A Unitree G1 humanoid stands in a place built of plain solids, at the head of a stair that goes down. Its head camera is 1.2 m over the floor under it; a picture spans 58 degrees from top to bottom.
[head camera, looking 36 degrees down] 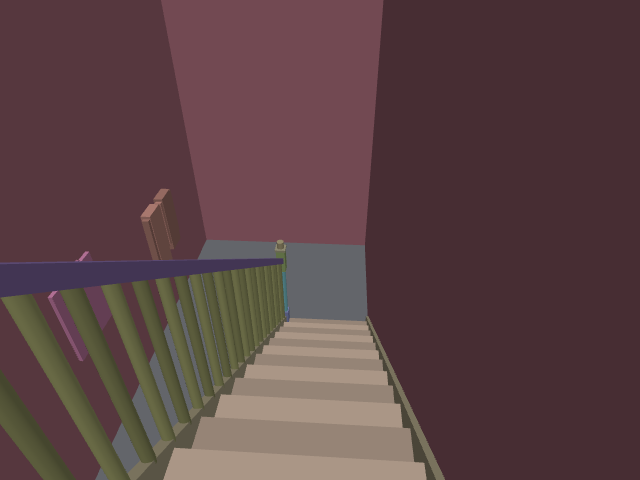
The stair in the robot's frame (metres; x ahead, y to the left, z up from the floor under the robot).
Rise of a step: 0.20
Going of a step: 0.25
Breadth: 0.94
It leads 3 degrees to the right of straight ahead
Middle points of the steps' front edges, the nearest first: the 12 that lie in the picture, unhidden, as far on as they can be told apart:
0.84 0.08 -0.40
1.09 0.07 -0.60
1.34 0.05 -0.80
1.59 0.04 -1.00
1.85 0.02 -1.20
2.10 0.01 -1.40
2.35 -0.01 -1.59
2.60 -0.02 -1.79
2.85 -0.04 -1.99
3.10 -0.05 -2.19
3.35 -0.07 -2.39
3.60 -0.10 -2.59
